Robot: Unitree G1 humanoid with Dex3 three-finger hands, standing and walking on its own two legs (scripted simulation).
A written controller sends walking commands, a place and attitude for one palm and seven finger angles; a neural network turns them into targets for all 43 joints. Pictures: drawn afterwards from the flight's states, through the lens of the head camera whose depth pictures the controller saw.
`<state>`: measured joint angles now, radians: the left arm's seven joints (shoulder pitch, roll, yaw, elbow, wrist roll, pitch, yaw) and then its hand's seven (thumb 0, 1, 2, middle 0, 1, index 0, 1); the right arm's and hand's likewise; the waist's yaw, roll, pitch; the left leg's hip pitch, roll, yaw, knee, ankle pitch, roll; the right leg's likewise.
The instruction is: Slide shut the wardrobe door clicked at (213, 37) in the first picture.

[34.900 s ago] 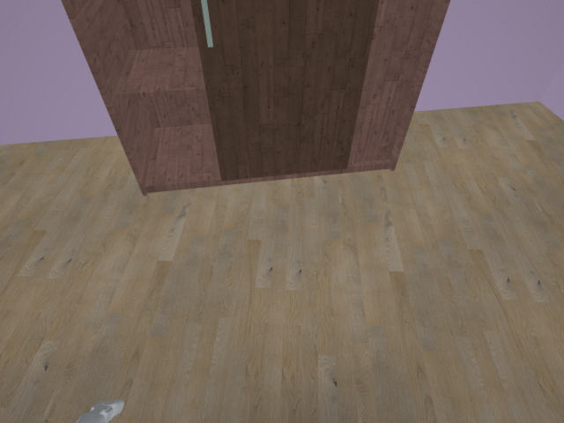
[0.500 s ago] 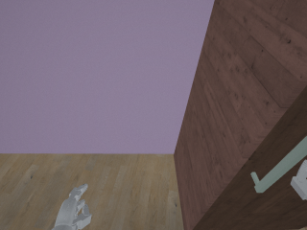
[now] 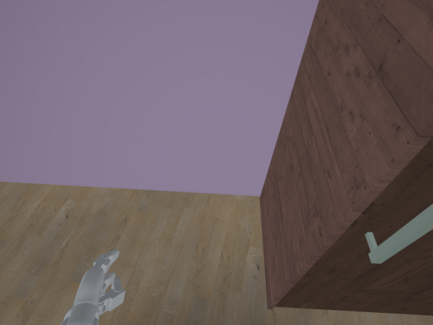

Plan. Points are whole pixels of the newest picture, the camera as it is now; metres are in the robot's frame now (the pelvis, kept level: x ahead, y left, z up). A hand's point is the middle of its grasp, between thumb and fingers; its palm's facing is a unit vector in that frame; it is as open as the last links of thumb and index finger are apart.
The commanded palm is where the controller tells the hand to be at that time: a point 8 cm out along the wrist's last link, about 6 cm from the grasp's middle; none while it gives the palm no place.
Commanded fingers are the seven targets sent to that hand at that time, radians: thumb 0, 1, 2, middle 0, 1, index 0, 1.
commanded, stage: step back with the hand held close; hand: right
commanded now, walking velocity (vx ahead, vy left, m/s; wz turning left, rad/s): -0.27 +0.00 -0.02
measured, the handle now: (422, 208) +0.28 -0.30 +0.13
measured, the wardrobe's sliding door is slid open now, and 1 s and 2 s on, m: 0.00 0.00 0.00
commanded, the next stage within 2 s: stop stepping back and stand still in 0.74 s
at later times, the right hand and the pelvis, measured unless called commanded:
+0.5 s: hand out of the picture +0.11 -0.27 +0.16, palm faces +0.40 +0.78 -0.48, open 7.4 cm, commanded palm +0.04 -0.32 +0.18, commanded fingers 0.00 -0.90 -0.90 0.20 0.30 0.20 0.30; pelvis -0.10 -0.02 -0.01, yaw +0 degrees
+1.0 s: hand out of the picture -0.10 -0.28 +0.17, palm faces +0.42 +0.78 -0.47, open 7.4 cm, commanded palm -0.14 -0.32 +0.18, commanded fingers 0.00 -0.90 -0.90 0.20 0.30 0.20 0.30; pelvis -0.29 -0.02 +0.00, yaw +1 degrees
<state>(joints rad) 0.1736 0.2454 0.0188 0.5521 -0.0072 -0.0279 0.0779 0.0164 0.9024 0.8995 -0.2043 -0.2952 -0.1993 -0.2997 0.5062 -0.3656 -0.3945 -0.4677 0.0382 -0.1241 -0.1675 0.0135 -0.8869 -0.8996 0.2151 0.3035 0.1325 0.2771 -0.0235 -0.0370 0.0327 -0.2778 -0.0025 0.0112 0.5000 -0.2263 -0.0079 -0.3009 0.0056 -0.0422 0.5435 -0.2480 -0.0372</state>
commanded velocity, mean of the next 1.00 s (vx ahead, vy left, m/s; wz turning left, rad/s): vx -0.20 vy -0.02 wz -0.04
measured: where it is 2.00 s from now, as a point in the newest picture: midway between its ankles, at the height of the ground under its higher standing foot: outside the picture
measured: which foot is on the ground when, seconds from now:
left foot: down 0.00-0.08, up 0.10-0.24, down 0.26-0.54, up 0.56-0.88, down 0.90-1.00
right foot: down 0.00-0.32, up 0.34-0.50, down 0.52-0.92, up 0.94-1.00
